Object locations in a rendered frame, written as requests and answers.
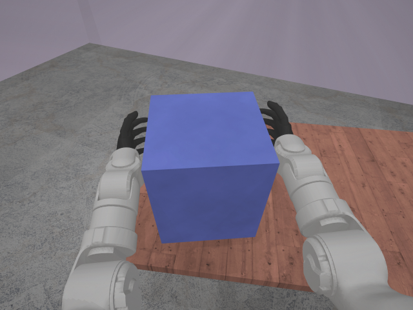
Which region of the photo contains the table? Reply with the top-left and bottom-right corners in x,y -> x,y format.
126,122 -> 413,297

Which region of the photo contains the robot right upper arm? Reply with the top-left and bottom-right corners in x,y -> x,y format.
303,229 -> 413,310

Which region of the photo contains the right robot forearm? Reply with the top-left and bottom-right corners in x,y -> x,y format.
274,134 -> 388,281

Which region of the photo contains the robot left upper arm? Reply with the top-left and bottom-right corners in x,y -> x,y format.
63,260 -> 142,310

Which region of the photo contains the left robot forearm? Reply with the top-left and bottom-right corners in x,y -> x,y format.
62,147 -> 144,310

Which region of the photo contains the carton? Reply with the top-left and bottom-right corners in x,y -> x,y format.
141,92 -> 280,243

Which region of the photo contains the right robot hand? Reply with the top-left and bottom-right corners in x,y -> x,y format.
260,101 -> 293,146

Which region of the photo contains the left robot hand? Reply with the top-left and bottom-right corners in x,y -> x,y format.
116,111 -> 148,155

